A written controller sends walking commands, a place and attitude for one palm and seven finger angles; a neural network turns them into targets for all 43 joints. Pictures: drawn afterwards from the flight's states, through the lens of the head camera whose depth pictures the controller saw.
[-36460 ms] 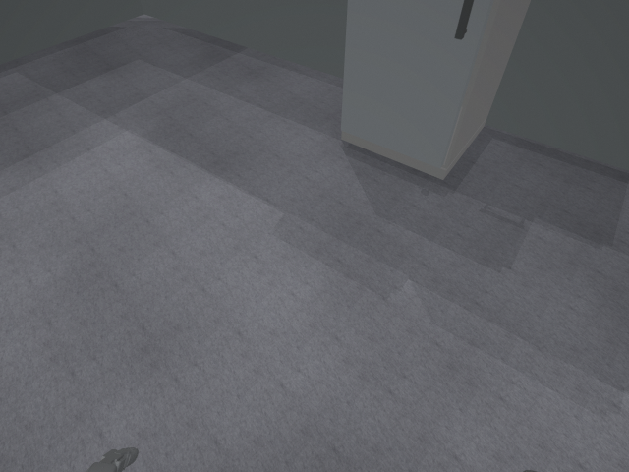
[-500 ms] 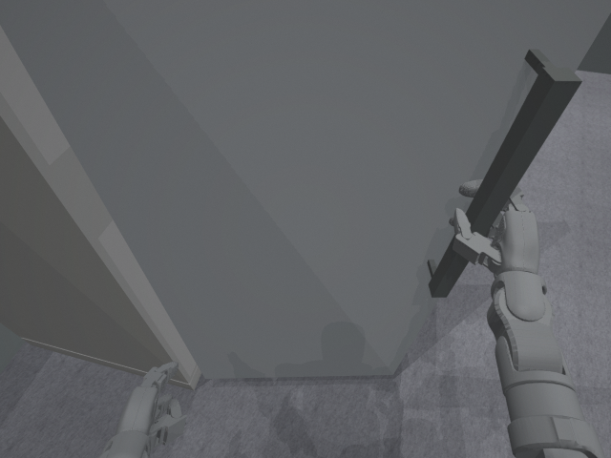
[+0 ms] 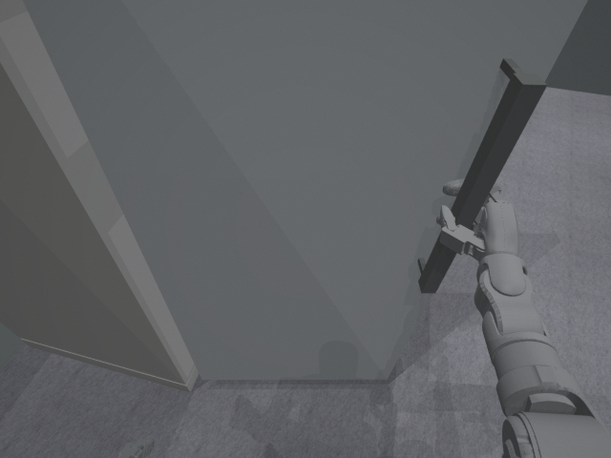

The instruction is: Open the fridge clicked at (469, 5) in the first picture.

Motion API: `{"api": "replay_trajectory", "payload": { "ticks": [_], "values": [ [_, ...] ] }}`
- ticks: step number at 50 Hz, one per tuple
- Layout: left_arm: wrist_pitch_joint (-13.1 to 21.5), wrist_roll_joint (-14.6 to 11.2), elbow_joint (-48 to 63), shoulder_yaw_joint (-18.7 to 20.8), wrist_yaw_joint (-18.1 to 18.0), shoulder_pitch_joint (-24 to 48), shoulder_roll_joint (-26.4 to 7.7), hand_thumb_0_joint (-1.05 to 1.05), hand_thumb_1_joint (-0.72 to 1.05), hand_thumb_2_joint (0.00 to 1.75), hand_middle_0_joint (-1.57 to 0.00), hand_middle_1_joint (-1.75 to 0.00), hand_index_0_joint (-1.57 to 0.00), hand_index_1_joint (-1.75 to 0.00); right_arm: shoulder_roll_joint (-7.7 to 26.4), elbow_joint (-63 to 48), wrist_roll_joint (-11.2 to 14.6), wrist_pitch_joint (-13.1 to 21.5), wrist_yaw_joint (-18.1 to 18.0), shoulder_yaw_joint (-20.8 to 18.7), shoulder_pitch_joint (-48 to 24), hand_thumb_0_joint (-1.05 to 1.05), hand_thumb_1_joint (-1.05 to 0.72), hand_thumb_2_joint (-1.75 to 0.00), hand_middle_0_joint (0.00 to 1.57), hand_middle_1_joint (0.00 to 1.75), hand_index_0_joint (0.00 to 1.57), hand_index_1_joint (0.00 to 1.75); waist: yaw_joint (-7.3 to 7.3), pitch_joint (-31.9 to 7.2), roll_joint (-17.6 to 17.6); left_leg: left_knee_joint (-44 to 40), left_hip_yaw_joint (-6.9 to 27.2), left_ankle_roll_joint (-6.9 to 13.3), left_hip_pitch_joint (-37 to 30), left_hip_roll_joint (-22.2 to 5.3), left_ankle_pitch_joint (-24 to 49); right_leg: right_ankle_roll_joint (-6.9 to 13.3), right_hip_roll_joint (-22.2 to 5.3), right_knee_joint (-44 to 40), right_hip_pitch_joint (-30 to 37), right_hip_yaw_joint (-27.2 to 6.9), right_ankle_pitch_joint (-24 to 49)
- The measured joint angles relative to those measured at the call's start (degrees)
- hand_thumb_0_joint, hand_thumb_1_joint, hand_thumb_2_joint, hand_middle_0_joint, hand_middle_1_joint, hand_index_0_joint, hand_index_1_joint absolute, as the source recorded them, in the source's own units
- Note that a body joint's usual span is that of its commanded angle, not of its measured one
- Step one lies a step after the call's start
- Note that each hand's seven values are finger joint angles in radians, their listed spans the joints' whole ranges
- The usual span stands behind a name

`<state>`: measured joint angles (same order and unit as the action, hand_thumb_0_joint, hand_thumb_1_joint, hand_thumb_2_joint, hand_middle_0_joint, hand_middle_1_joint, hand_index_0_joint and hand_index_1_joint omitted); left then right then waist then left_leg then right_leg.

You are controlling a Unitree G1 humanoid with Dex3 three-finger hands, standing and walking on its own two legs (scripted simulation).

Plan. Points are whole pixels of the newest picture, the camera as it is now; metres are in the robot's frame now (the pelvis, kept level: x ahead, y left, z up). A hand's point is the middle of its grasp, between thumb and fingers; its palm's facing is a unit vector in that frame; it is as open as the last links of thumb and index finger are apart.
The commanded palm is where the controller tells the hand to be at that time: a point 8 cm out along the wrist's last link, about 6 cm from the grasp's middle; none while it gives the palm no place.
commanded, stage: stop walking and hold the door back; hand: right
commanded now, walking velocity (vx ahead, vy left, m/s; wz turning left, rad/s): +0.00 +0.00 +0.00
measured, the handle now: (459, 200) +0.45 -0.19 +0.12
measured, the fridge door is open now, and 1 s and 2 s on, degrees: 75 72 71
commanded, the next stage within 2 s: loosen the grip on the handle in 0.20 s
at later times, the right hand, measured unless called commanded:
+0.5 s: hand (453, 213) +0.43 -0.18 +0.11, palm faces +0.12 +0.98 -0.13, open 7.5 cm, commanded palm +0.39 -0.23 +0.11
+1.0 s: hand (452, 224) +0.44 -0.19 +0.07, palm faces +0.13 +0.98 -0.17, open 14.4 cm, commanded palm +0.41 -0.26 +0.08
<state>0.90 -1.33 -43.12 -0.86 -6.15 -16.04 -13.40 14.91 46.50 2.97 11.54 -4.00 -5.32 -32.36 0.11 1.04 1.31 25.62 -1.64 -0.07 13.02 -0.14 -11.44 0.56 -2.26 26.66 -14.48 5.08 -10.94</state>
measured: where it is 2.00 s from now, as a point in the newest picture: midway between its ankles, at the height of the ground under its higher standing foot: outside the picture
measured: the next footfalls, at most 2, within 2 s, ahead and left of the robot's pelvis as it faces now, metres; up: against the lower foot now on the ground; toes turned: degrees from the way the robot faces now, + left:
none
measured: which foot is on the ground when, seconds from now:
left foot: down 0.00-1.00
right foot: down 0.00-1.00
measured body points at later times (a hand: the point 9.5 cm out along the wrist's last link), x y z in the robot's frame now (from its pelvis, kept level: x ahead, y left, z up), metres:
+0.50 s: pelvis +0.00 +0.00 -0.01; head +0.01 -0.01 +0.44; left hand +0.09 +0.27 -0.10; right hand +0.42 -0.24 +0.11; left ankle +0.03 +0.12 -0.74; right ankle +0.04 -0.11 -0.74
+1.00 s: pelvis +0.04 +0.00 -0.02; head +0.07 +0.00 +0.43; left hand +0.14 +0.26 -0.13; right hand +0.43 -0.25 +0.09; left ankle +0.03 +0.12 -0.74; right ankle +0.04 -0.11 -0.74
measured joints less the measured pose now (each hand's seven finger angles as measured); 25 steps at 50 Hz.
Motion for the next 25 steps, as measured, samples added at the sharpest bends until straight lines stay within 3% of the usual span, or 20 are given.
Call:
{"api": "replay_trajectory", "payload": {
  "ticks": [15,16,18,20,22,25],
  "values": [
    [1.41,-0.01,-0.20,0.91,0.00,-0.60,-1.21,0.01,0.91,0.90,-0.21,-0.30,-0.20,-0.30,1.53,7.14,-0.73,2.71,1.85,-2.01,-4.84,-0.05,-0.65,-0.80,0.45,1.40,0.37,1.40,-0.99,0.71,-0.43,0.49,0.85,-0.29,1.32,-0.13,0.27,0.33,0.10,0.14,-0.84,0.85,0.13],
    [1.60,0.34,0.38,1.44,0.54,-0.46,-0.91,0.01,0.91,0.90,-0.21,-0.30,-0.20,-0.30,1.72,6.44,-3.01,1.96,3.34,-4.01,-5.41,-0.05,-0.64,-0.80,0.45,1.40,0.37,1.40,-0.76,1.51,-0.58,0.57,1.09,-0.27,1.20,0.07,0.32,0.36,-0.12,0.42,-0.68,1.08,0.00],
    [3.55,0.32,0.65,1.29,1.75,-0.46,-0.16,0.01,0.91,0.90,-0.21,-0.30,-0.20,-0.30,3.63,9.12,-4.85,0.54,6.43,-5.72,-8.19,-0.05,-0.59,-0.79,0.45,1.40,0.38,1.40,-1.87,0.62,-2.37,2.03,0.90,0.08,3.05,-0.42,-0.09,0.36,0.38,0.16,-1.88,0.93,0.43],
    [5.23,0.03,1.66,0.76,2.75,-1.03,0.02,0.01,0.90,0.90,-0.21,-0.30,-0.20,-0.30,4.63,10.84,-3.86,-1.09,7.82,-7.40,-9.68,-0.05,-0.54,-0.77,0.45,1.40,0.39,1.40,-3.36,-0.83,-3.80,3.48,0.15,0.39,4.62,-0.87,-0.91,0.12,0.80,0.60,-3.35,0.17,0.69],
    [6.35,0.19,2.73,0.40,3.41,-1.15,-0.66,0.01,0.90,0.90,-0.21,-0.30,-0.20,-0.30,5.04,10.25,-2.26,-0.91,7.66,-9.34,-8.87,-0.04,-0.49,-0.74,0.45,1.40,0.41,1.40,-4.23,-1.43,-3.98,4.37,0.04,0.54,5.32,-0.71,-1.45,-0.01,0.58,1.81,-4.21,0.02,0.03],
    [7.27,0.43,4.10,0.72,4.14,-1.43,-2.04,0.01,0.90,0.90,-0.21,-0.30,-0.20,-0.30,5.07,7.75,-2.25,0.90,6.01,-8.88,-6.52,-0.02,-0.36,-0.67,0.44,1.38,0.42,1.40,-4.76,-1.90,-3.25,6.05,0.07,0.54,6.60,-0.61,-2.40,0.09,0.38,4.00,-5.69,0.00,-1.33]
  ]
}}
